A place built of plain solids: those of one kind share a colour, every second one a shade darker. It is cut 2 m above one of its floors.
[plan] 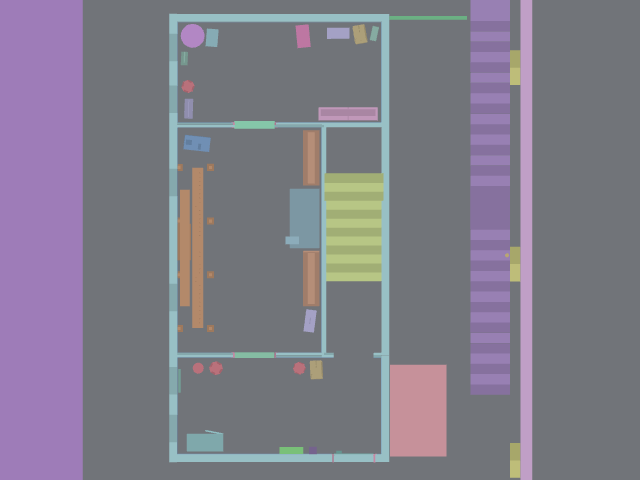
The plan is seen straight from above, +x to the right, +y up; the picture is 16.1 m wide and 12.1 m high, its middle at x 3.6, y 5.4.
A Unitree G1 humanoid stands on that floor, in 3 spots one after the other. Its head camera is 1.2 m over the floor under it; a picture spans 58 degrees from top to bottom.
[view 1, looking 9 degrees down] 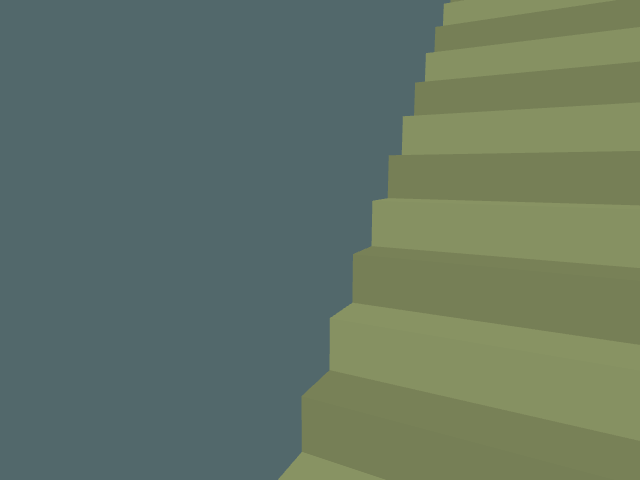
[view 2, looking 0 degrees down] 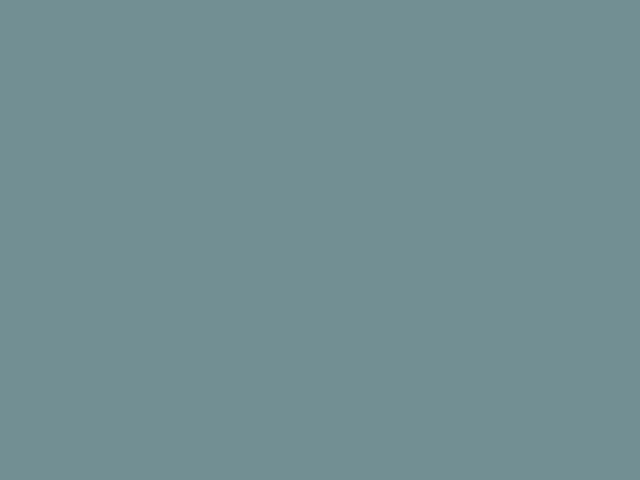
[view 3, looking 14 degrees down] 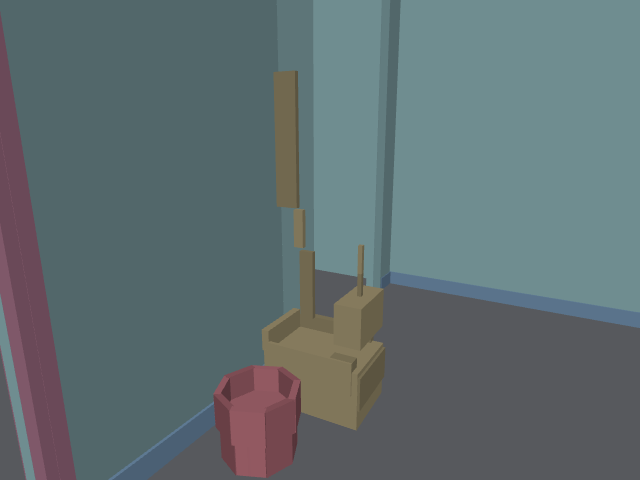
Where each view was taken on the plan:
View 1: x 4.46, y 3.36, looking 117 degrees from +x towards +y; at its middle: wall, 1.55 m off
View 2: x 3.95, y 9.60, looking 110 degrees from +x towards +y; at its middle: wall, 1.39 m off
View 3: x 1.95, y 1.25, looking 30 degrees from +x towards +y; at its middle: wall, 3.81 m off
